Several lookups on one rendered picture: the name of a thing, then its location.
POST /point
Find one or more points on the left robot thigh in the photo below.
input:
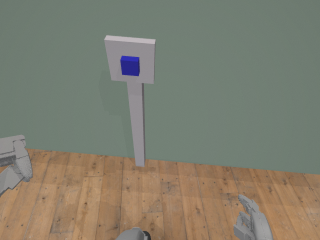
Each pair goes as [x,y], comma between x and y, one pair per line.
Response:
[132,234]

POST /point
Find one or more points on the button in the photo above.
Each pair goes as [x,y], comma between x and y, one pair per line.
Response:
[130,65]

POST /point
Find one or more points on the panel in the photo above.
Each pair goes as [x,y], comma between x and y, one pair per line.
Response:
[144,48]

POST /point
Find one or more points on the robot left shin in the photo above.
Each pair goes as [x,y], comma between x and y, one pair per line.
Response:
[137,228]

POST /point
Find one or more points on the right robot hand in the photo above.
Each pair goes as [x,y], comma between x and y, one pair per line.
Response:
[257,226]

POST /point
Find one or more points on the left robot hand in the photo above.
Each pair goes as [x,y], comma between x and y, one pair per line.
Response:
[12,151]

